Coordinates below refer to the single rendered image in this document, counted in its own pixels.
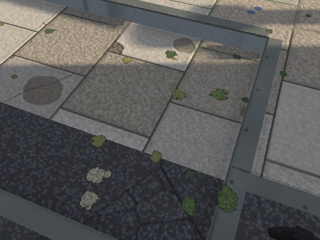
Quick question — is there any robot right hand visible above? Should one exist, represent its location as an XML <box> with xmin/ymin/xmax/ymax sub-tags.
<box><xmin>268</xmin><ymin>225</ymin><xmax>320</xmax><ymax>240</ymax></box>

